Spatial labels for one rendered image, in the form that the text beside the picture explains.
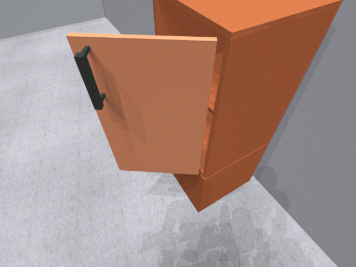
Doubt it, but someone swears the cupboard door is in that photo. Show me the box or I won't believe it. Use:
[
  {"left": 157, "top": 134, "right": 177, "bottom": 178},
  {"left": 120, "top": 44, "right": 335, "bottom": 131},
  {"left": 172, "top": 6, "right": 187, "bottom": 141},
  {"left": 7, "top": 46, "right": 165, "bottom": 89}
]
[{"left": 66, "top": 33, "right": 217, "bottom": 175}]

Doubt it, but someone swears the handle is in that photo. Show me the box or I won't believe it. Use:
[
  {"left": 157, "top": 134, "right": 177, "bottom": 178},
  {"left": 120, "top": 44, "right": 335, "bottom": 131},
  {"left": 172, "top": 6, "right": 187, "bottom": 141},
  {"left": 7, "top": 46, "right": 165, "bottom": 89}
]
[{"left": 74, "top": 46, "right": 106, "bottom": 110}]

